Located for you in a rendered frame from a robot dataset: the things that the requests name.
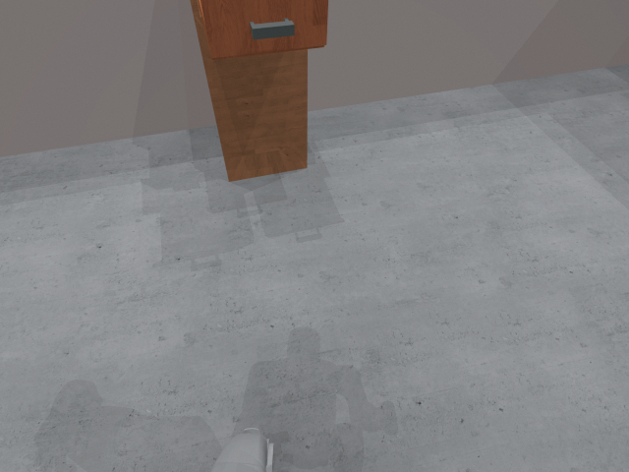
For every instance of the robot left thigh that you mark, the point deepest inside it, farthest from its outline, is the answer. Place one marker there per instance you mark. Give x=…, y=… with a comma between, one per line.
x=246, y=453

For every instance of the handle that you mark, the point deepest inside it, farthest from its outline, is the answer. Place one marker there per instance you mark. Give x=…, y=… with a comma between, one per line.
x=270, y=30

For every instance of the drawer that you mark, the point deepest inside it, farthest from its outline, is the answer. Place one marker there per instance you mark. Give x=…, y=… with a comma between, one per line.
x=229, y=35

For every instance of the cabinet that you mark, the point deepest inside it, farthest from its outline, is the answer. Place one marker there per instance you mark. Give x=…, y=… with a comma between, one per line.
x=260, y=104

